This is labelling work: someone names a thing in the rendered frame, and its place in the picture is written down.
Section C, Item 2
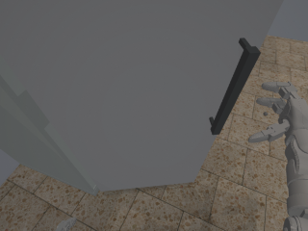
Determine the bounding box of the robot left hand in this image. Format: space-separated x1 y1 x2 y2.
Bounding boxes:
55 217 77 231

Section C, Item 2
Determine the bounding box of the robot right hand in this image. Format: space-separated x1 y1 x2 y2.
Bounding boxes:
248 81 308 143

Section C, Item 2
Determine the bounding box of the handle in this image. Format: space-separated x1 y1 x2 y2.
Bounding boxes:
209 38 261 135

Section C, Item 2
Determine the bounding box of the right robot upper arm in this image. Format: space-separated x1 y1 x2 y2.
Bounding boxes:
283 216 308 231

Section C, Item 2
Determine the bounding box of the fridge door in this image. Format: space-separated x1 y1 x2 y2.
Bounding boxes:
0 0 284 192

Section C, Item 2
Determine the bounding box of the robot right forearm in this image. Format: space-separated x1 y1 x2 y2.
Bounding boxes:
284 129 308 219

